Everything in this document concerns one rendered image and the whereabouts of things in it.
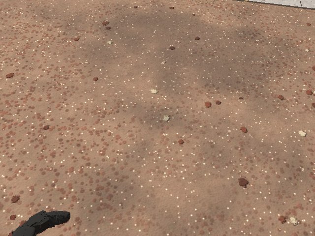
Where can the robot left hand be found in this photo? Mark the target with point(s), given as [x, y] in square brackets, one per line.
[41, 221]

